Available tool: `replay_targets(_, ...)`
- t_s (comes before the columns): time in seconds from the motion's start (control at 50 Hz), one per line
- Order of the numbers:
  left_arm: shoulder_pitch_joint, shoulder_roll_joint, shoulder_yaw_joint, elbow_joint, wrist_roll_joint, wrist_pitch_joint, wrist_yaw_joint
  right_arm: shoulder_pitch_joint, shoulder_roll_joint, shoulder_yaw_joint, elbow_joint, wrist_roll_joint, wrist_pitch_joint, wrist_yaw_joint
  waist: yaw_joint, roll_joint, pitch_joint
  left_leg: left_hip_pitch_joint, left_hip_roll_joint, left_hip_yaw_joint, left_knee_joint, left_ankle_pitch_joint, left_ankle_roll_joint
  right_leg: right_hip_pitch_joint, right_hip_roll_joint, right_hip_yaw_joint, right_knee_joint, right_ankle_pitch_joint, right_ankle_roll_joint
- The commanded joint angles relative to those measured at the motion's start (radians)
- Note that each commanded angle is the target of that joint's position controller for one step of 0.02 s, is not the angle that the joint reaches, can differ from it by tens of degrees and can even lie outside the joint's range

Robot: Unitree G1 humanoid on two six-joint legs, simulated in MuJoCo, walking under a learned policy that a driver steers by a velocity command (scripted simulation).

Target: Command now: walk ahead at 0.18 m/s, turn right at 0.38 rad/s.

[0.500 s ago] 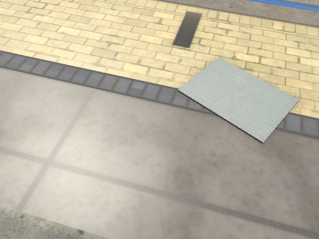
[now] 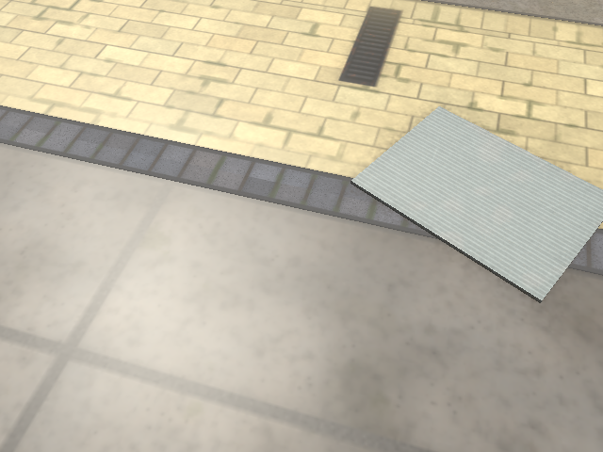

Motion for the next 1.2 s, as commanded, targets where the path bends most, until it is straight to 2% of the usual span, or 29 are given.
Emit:
replay_targets(0.02,-0.097,0.209,0.043,-0.144,-0.001,-0.021,0.026,0.013,-0.197,-0.067,-0.110,-0.014,0.022,-0.044,-0.088,-0.019,-0.072,-0.157,0.067,-0.078,-0.220,0.205,-0.009,0.098,-0.410,0.529,-0.155,0.606,-0.262)
replay_targets(0.06,-0.071,0.206,0.046,-0.143,-0.032,-0.009,0.055,-0.061,-0.121,-0.055,-0.145,-0.058,0.021,-0.049,-0.066,-0.059,-0.039,-0.047,0.048,-0.033,-0.659,0.369,-0.038,0.015,-0.252,0.341,-0.173,0.600,-0.186)
replay_targets(0.1,-0.015,0.183,0.044,-0.122,-0.031,0.030,0.088,-0.114,-0.015,-0.028,-0.165,-0.049,0.017,-0.024,-0.039,-0.152,-0.162,0.088,0.005,-0.023,-0.796,0.477,-0.057,0.075,-0.217,0.293,-0.126,0.757,-0.147)
replay_targets(0.12,-0.030,0.187,0.048,-0.130,-0.029,0.049,0.098,-0.103,-0.003,-0.023,-0.163,-0.036,0.020,-0.013,-0.044,-0.158,-0.193,0.117,-0.007,-0.020,-0.831,0.476,-0.066,0.103,-0.214,0.281,-0.100,0.776,-0.141)
replay_targets(0.16,-0.080,0.193,0.049,-0.169,-0.016,0.063,0.104,-0.071,-0.058,-0.042,-0.138,-0.039,0.016,0.015,-0.057,-0.128,-0.246,0.215,-0.018,-0.032,-0.751,0.587,-0.064,0.096,-0.223,0.325,-0.049,0.758,-0.134)
replay_targets(0.2,-0.106,0.171,0.047,-0.202,-0.027,0.073,0.096,-0.106,-0.062,-0.045,-0.151,-0.047,0.025,0.028,-0.044,-0.102,-0.201,0.157,-0.021,-0.033,-0.769,0.464,-0.055,0.117,-0.228,0.382,-0.021,0.690,-0.144)
replay_targets(0.26,-0.012,0.154,0.047,-0.195,-0.051,0.099,0.094,-0.251,-0.027,-0.029,-0.221,-0.023,0.019,0.036,0.027,-0.180,-0.090,0.078,-0.034,-0.034,-1.100,0.185,-0.017,0.257,-0.228,0.471,-0.018,0.592,-0.131)
replay_targets(0.3,-0.066,0.175,0.050,-0.220,-0.048,0.105,0.097,-0.146,-0.061,-0.050,-0.178,-0.017,0.006,0.048,-0.031,-0.228,-0.105,0.320,-0.036,-0.024,-1.346,0.357,0.024,0.197,-0.184,0.491,0.008,0.472,-0.098)
replay_targets(0.32,-0.128,0.143,0.044,-0.263,-0.032,0.098,0.101,-0.044,-0.134,-0.077,-0.126,-0.029,-0.011,0.063,-0.062,-0.186,-0.157,0.549,0.032,-0.066,-1.290,0.671,0.064,0.057,-0.139,0.466,0.122,0.397,-0.075)
replay_targets(0.34,0.001,0.090,0.034,-0.275,-0.031,0.098,0.095,-0.027,-0.225,-0.108,-0.128,-0.041,0.000,0.052,0.020,0.176,-0.194,0.715,0.273,-0.305,-1.343,1.122,0.209,-0.137,0.042,0.321,0.348,-0.208,0.026)
replay_targets(0.36,-0.004,0.135,0.049,-0.284,-0.026,0.088,0.088,-0.011,-0.213,-0.109,-0.115,-0.050,0.002,0.057,0.015,0.307,-0.174,0.721,0.425,-0.554,-1.426,1.120,0.378,-0.305,0.090,0.266,0.571,-0.527,0.100)
replay_targets(0.38,-0.025,0.232,0.081,-0.271,-0.021,0.086,0.083,-0.053,-0.171,-0.098,-0.129,-0.036,0.000,0.062,0.014,0.192,-0.126,0.669,0.430,-0.491,-1.401,1.089,0.404,-0.375,0.024,0.230,0.757,-0.468,0.146)
replay_targets(0.4,-0.066,0.245,0.090,-0.261,-0.022,0.100,0.088,-0.097,-0.131,-0.090,-0.135,-0.030,0.008,0.062,0.013,0.111,-0.117,0.633,0.367,-0.362,-1.382,1.043,0.371,-0.369,-0.007,0.200,0.826,-0.382,0.164)
replay_targets(0.44,-0.085,0.199,0.079,-0.263,-0.018,0.132,0.091,-0.158,-0.113,-0.079,-0.126,-0.010,0.028,0.056,0.039,0.075,-0.086,0.581,0.267,-0.185,-1.393,0.920,0.295,-0.353,-0.054,0.141,0.766,-0.257,0.176)
replay_targets(0.48,-0.107,0.127,0.050,-0.268,-0.033,0.136,0.076,-0.168,-0.138,-0.085,-0.112,-0.030,0.048,0.047,0.038,0.076,-0.099,0.507,0.215,-0.078,-1.411,0.878,0.267,-0.239,-0.063,0.041,0.683,-0.185,0.173)
replay_targets(0.56,-0.170,0.093,0.027,-0.310,-0.033,0.129,0.053,-0.154,-0.180,-0.090,-0.088,-0.027,0.067,0.043,-0.008,0.145,-0.130,0.511,0.254,-0.016,-1.422,0.783,0.281,-0.145,-0.107,-0.031,0.476,-0.143,0.151)
replay_targets(0.62,-0.159,0.125,0.039,-0.319,-0.041,0.124,0.034,-0.073,-0.235,-0.108,-0.053,-0.009,0.060,0.053,-0.047,0.167,-0.133,0.489,0.292,-0.044,-1.503,0.291,0.277,-0.080,-0.119,-0.079,0.362,-0.223,0.105)
replay_targets(0.68,-0.115,0.140,0.056,-0.310,-0.041,0.115,0.021,-0.069,-0.255,-0.118,-0.024,0.012,0.039,0.062,-0.028,0.168,-0.086,0.443,0.309,-0.052,-1.525,0.115,0.245,0.021,-0.121,-0.107,0.192,-0.258,0.034)
replay_targets(0.72,0.019,0.134,0.071,-0.248,-0.041,0.106,0.021,-0.102,-0.231,-0.115,-0.009,0.028,0.034,0.062,0.038,0.131,-0.085,0.364,0.273,0.012,-1.447,0.068,0.193,0.226,-0.091,-0.148,-0.063,-0.157,-0.026)
replay_targets(0.74,0.129,0.142,0.084,-0.194,-0.040,0.099,0.020,-0.111,-0.183,-0.107,-0.004,0.019,0.029,0.061,0.066,0.026,-0.097,0.243,0.204,0.108,-1.252,0.080,0.142,0.405,-0.108,-0.077,-0.111,-0.151,-0.047)
replay_targets(0.76,0.267,0.226,0.108,-0.170,-0.038,0.083,0.021,-0.191,-0.130,-0.090,-0.050,-0.013,0.015,0.067,0.106,-0.183,-0.047,-0.076,0.078,0.194,-0.849,-0.007,0.055,0.571,-0.339,0.316,-0.180,-0.099,-0.124)
replay_targets(0.78,0.235,0.342,0.127,-0.209,-0.021,0.055,0.020,-0.256,-0.144,-0.092,-0.129,-0.007,-0.019,0.068,0.084,-0.239,-0.032,-0.278,0.016,0.026,-0.759,0.003,0.053,0.500,-0.503,0.721,-0.318,-0.333,-0.286)
replay_targets(0.8,0.153,0.282,0.110,-0.232,-0.022,0.030,0.026,-0.290,-0.208,-0.103,-0.142,0.025,-0.038,0.055,0.067,-0.196,0.061,-0.306,0.040,-0.011,-0.740,0.069,0.059,0.428,-0.493,0.700,-0.382,-0.382,-0.287)
replay_targets(0.84,0.081,0.186,0.076,-0.238,-0.019,0.007,0.050,-0.212,-0.229,-0.114,-0.079,-0.004,-0.057,0.045,0.004,-0.150,0.077,-0.252,0.100,-0.046,-0.775,0.293,0.047,0.387,-0.404,0.510,-0.317,-0.209,-0.198)
replay_targets(0.86,0.064,0.186,0.074,-0.236,-0.018,0.005,0.057,-0.185,-0.225,-0.115,-0.058,-0.029,-0.061,0.048,-0.011,-0.166,0.061,-0.207,0.083,-0.012,-0.766,0.363,0.028,0.353,-0.365,0.427,-0.291,-0.012,-0.174)
replay_targets(0.9,0.106,0.191,0.073,-0.217,-0.017,0.001,0.064,-0.172,-0.186,-0.102,-0.044,-0.035,-0.062,0.057,-0.017,-0.149,0.016,-0.109,0.060,0.016,-0.748,0.485,0.007,0.295,-0.316,0.320,-0.259,0.267,-0.139)
replay_targets(0.94,0.215,0.183,0.070,-0.150,-0.026,-0.014,0.079,-0.242,-0.188,-0.104,-0.061,-0.010,-0.063,0.075,0.008,-0.139,0.010,-0.165,0.064,-0.034,-0.873,0.624,0.013,0.389,-0.312,0.300,-0.247,0.211,-0.100)
replay_targets(1.02,0.250,0.167,0.057,-0.096,-0.022,-0.007,0.110,-0.355,-0.117,-0.078,-0.096,-0.036,-0.060,0.099,0.048,-0.156,0.039,-0.029,0.019,-0.001,-1.128,0.915,0.015,0.272,-0.257,0.210,-0.216,0.131,-0.076)
replay_targets(1.2,0.311,0.144,0.042,-0.005,-0.056,0.010,0.118,-0.477,-0.077,-0.051,-0.173,-0.017,-0.086,0.164,0.134,-0.112,0.121,-0.027,0.029,0.012,-1.328,0.950,0.072,0.292,-0.250,0.269,0.080,0.081,-0.072)
Velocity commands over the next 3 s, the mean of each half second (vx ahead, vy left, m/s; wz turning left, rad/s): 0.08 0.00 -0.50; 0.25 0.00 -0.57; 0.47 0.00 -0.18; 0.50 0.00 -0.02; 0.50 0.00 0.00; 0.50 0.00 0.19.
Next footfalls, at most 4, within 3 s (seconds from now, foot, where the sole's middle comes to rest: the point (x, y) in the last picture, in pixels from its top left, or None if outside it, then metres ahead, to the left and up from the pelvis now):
0.32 left None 0.16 0.14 -0.76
0.76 right None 0.02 -0.05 -0.76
1.32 left None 0.51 -0.10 -0.91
1.74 right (507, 411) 0.61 -0.46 -0.91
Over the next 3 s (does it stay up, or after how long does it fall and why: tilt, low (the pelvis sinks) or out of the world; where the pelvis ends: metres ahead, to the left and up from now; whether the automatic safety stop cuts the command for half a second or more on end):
stays up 1.05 -0.66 -0.13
